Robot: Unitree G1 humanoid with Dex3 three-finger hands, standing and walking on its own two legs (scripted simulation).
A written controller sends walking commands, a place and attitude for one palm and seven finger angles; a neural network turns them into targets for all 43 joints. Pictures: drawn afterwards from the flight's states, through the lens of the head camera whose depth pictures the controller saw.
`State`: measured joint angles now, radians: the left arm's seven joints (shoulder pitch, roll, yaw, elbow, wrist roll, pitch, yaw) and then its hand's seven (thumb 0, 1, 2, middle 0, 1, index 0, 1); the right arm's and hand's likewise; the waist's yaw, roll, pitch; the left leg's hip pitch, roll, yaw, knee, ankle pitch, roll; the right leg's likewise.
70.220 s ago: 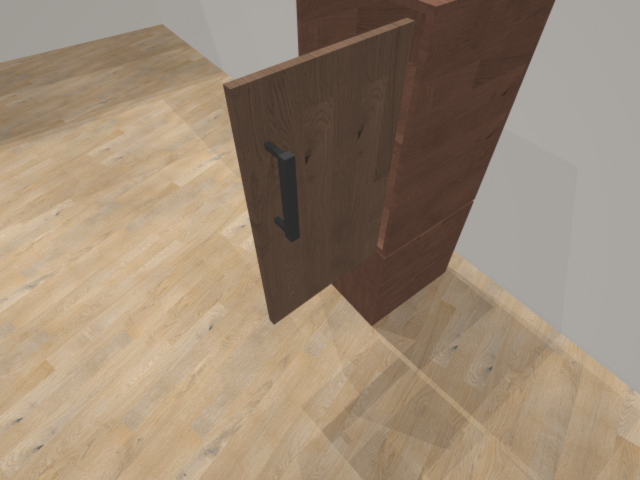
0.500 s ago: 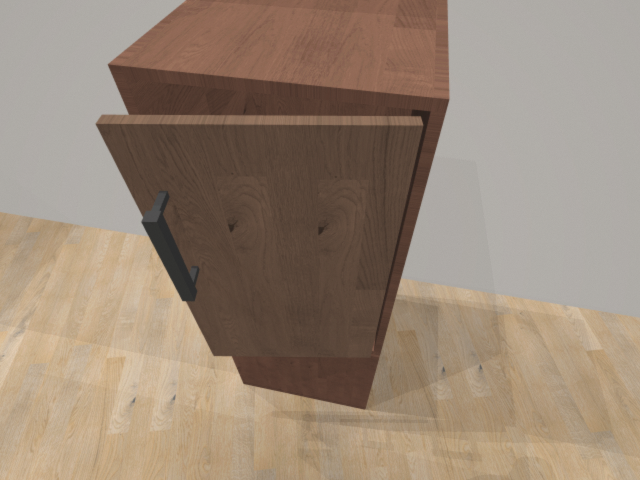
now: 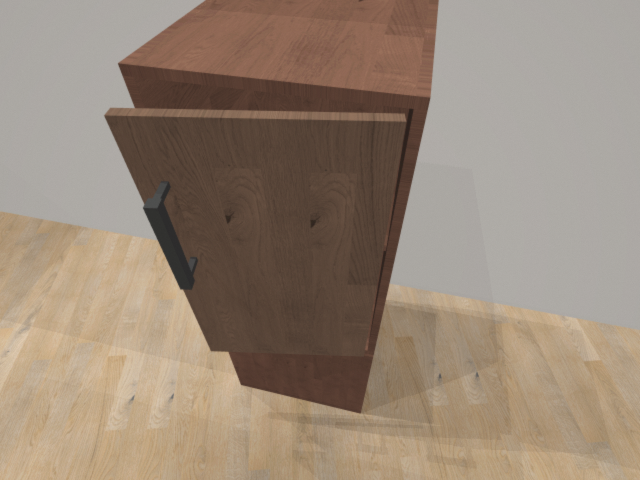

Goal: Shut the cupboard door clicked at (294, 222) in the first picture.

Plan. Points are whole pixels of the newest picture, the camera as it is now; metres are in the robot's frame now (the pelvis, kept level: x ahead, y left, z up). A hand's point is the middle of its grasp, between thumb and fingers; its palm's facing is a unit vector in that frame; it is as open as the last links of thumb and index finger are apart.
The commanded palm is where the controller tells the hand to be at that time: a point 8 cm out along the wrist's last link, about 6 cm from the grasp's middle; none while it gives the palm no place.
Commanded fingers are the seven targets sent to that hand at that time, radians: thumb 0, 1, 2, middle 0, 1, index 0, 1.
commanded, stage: come to a stop and stand still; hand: left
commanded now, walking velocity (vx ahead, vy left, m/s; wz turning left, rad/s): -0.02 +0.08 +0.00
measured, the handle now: (176, 239) +0.42 +0.24 +0.06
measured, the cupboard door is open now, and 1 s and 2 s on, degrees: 11 11 11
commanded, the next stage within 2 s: look again from close up in 0.62 s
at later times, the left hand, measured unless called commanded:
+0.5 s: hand out of the picture +0.01 +0.19 -0.17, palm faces +0.01 -0.98 -0.18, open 7.3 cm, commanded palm none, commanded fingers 0.00 0.90 0.90 -0.20 -0.30 -0.20 -0.30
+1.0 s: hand out of the picture +0.01 +0.22 -0.17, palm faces -0.01 -0.98 -0.22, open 7.4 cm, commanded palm none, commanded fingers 0.00 0.90 0.90 -0.20 -0.30 -0.20 -0.30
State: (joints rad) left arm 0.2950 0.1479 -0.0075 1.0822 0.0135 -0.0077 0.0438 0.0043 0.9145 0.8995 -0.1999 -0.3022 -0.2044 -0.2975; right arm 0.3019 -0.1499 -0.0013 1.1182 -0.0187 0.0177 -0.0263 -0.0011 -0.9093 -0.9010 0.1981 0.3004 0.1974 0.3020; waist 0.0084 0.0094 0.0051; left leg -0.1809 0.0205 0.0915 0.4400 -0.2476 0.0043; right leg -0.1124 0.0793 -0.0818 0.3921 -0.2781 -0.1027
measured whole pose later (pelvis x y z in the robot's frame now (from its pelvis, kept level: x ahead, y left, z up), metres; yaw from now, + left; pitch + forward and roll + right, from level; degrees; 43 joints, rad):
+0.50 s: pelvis +0.02 +0.03 +0.00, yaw -1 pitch +0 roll +1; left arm 0.31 0.13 -0.02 1.13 0.01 -0.02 0.05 0.01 0.91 0.90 -0.20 -0.30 -0.20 -0.30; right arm 0.31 -0.12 0.02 1.16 -0.01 -0.03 -0.05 0.01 -0.92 -0.90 0.20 0.30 0.20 0.30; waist 0.01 -0.01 0.01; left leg -0.12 -0.04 0.13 0.35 -0.25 0.05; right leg -0.09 0.03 -0.04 0.39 -0.30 -0.05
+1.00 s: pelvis +0.02 +0.05 -0.01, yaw -1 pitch +0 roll +0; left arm 0.31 0.13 -0.04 1.10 0.00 -0.02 0.05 0.00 0.91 0.90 -0.20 -0.30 -0.20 -0.30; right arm 0.29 -0.17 0.02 1.09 -0.02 -0.02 -0.04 0.01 -0.92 -0.90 0.20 0.30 0.20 0.30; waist -0.01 0.04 0.01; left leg -0.18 -0.04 0.12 0.49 -0.31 0.08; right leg -0.14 0.01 -0.05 0.50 -0.35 -0.03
